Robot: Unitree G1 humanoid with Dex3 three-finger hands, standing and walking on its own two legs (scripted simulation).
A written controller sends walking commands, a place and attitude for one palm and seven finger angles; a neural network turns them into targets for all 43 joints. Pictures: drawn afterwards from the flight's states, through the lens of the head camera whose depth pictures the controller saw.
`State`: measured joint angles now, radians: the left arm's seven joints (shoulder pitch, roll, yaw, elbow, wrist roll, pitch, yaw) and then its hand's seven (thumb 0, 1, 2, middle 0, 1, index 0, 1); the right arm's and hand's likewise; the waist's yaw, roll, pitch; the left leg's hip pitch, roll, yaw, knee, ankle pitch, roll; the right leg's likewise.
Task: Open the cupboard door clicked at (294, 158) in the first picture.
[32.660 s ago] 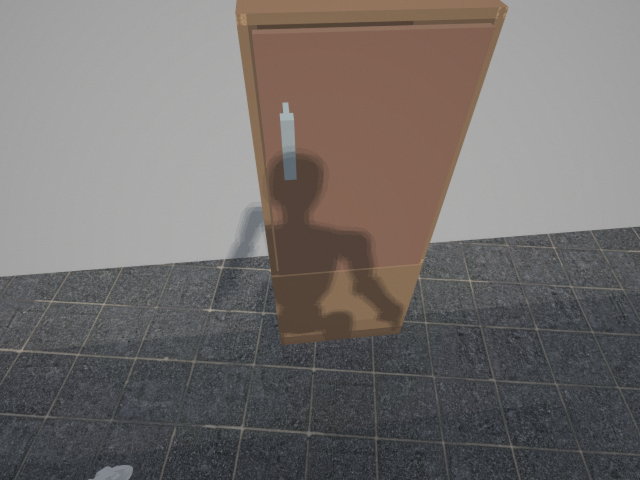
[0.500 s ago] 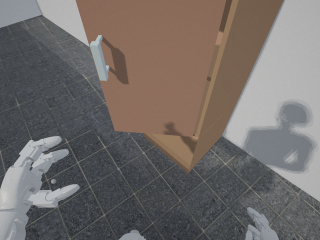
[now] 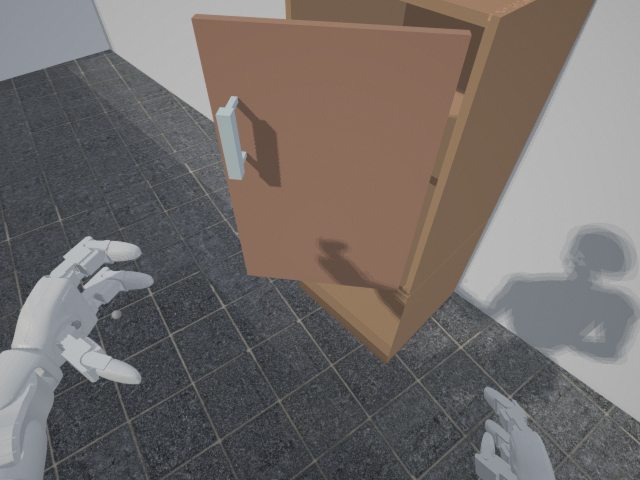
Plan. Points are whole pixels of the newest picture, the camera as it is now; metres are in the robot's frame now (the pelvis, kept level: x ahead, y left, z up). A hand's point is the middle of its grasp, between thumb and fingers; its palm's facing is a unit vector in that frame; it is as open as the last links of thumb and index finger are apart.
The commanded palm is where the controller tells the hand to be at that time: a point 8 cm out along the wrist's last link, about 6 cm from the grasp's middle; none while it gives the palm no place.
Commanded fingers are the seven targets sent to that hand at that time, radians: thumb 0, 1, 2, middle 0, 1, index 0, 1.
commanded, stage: raise the hand with hooked fingers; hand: left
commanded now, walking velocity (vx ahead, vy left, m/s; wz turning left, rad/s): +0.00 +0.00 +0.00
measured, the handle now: (234, 138) +0.59 +0.19 +0.11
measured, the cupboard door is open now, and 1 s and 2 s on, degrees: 39 39 39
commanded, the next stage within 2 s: move the hooked fingers beside the handle in 0.68 s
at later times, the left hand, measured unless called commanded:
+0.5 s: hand (111, 280) +0.29 +0.26 +0.12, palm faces +0.01 -1.00 -0.03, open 14.0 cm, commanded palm +0.26 +0.31 +0.13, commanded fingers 0.00 -0.50 0.30 -0.30 -1.20 -0.30 -1.20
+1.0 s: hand (126, 262) +0.32 +0.26 +0.12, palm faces +0.01 -1.00 -0.02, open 14.0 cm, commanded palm +0.30 +0.30 +0.13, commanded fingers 0.00 -0.50 0.30 -0.30 -1.20 -0.30 -1.20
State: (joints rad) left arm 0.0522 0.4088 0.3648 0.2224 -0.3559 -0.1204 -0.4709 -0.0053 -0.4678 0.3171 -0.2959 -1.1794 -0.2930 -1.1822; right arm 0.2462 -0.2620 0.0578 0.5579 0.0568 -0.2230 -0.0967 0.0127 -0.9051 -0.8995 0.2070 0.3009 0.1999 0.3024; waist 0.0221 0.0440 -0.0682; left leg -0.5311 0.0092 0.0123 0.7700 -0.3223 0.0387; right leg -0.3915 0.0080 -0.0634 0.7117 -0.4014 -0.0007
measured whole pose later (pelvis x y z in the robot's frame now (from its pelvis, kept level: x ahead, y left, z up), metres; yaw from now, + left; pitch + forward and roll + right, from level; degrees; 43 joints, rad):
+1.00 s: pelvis -0.01 -0.02 +0.01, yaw +0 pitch +4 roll -1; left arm -0.26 0.48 0.42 0.55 -0.33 -0.13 -0.52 -0.01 -0.50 0.30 -0.30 -1.20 -0.30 -1.20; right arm 0.26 -0.29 0.05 0.61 0.07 -0.19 -0.12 0.01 -0.91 -0.90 0.21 0.30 0.20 0.30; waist 0.01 0.04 -0.04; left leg -0.49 0.02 0.00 0.69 -0.27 0.01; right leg -0.36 0.02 -0.07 0.67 -0.37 -0.03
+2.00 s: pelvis +0.01 +0.00 -0.01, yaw -2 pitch +14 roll -2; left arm -0.80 0.64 0.46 1.13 -0.19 -0.26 -0.51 -0.01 -0.50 0.30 -0.30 -1.20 -0.30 -1.20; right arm 0.37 -0.30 0.04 0.63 0.04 -0.01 -0.06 0.01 -0.91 -0.90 0.21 0.30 0.20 0.30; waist -0.10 0.01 -0.08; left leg -0.71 0.03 0.03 0.80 -0.34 0.04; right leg -0.58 0.02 -0.04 0.74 -0.41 0.00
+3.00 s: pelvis +0.02 +0.01 -0.02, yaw -3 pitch +19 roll -4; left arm -0.96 0.75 0.47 1.26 -0.12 -0.21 -0.49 -0.01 -0.50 0.30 -0.30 -1.20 -0.30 -1.20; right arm 0.39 -0.29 0.05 0.58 0.02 0.09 -0.04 0.00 -0.91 -0.90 0.21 0.30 0.20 0.30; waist -0.16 0.02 -0.11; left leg -0.85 0.05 0.02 0.90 -0.39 0.05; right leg -0.70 0.04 -0.04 0.79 -0.43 0.01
